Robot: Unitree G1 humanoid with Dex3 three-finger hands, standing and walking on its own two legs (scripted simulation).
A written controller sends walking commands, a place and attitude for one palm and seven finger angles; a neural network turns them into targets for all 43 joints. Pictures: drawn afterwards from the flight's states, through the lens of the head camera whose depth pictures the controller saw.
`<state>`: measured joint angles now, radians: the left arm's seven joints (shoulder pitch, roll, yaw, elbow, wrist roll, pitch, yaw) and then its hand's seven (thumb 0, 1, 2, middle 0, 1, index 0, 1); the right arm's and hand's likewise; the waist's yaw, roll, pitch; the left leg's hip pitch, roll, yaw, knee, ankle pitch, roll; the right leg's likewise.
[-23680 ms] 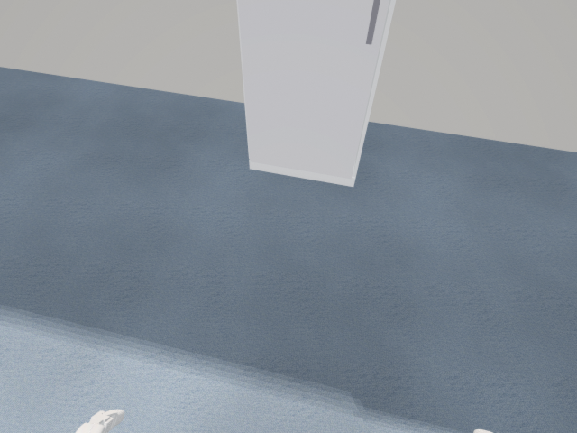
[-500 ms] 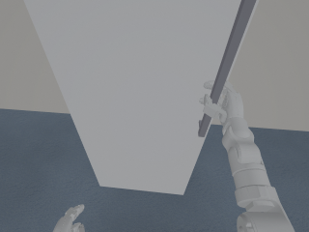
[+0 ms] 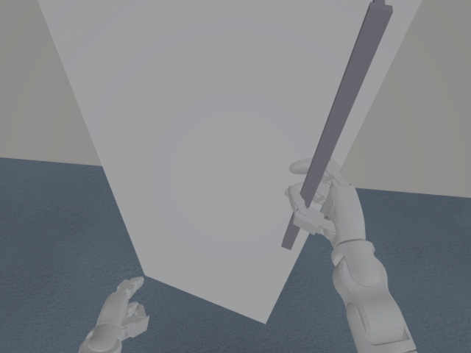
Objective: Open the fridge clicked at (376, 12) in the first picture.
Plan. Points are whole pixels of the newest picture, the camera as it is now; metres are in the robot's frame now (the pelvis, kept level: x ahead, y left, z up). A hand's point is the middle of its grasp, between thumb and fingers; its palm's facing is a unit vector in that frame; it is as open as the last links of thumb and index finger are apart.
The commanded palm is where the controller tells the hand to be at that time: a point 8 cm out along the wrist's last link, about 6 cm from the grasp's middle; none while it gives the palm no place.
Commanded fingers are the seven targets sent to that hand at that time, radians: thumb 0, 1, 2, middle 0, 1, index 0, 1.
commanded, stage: walk backward, drawing the door open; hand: right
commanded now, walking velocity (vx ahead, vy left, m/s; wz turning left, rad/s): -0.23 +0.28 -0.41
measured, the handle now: (318, 160) +0.36 -0.09 +0.19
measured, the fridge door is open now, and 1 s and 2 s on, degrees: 17 44 68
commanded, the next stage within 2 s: stop walking and hold the door back in 2.00 s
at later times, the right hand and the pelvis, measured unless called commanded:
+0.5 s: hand (249, 286) +0.18 +0.01 +0.14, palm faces -0.14 +0.98 -0.16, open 6.3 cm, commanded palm +0.16 -0.04 +0.15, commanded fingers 0.00 -0.90 -0.90 0.45 1.40 0.45 1.40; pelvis -0.07 +0.06 -0.01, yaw -6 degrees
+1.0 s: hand (183, 330) +0.13 +0.08 +0.13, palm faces +0.11 +0.99 -0.12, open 6.4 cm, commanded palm +0.09 +0.04 +0.15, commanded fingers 0.00 -0.90 -0.90 0.45 1.40 0.45 1.40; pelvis -0.11 +0.21 -0.03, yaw -29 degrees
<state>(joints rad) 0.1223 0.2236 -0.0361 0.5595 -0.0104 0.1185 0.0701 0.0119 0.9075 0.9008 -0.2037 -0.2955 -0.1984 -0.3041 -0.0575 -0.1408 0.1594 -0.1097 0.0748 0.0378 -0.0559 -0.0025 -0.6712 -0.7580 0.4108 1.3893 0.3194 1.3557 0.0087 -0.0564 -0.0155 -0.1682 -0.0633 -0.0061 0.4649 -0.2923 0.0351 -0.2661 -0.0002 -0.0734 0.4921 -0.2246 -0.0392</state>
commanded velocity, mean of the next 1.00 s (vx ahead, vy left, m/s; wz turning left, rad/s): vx -0.18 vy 0.39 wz -0.73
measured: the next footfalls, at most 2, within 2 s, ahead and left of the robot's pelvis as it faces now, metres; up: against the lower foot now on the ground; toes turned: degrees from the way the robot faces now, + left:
right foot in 0.62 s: -0.03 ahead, -0.05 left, +0.00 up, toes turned -15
left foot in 0.80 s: +0.02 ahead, +0.27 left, +0.00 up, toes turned -21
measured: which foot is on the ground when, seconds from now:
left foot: down 0.00-0.62, up 0.64-0.78, down 0.80-0.94, up 0.96-1.00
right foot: down 0.00-0.46, up 0.48-0.60, down 0.62-0.80, up 0.82-0.94, down 0.96-1.00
